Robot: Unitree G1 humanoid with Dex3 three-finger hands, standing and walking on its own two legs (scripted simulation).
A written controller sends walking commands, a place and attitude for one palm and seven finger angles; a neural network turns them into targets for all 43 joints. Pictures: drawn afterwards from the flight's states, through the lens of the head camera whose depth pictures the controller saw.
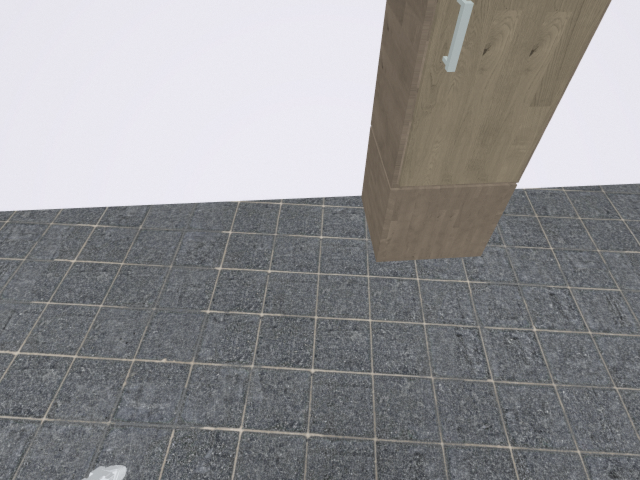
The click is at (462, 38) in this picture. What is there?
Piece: cupboard door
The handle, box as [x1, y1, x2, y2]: [442, 0, 473, 71]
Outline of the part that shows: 471,1 457,0 461,6 448,56 443,56 442,58 446,65 445,69 447,71 454,71 473,4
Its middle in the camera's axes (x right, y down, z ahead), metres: +0.31 -0.47 +0.90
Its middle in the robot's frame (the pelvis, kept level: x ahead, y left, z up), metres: +1.02 -0.25 +0.13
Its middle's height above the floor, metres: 0.90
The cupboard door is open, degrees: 0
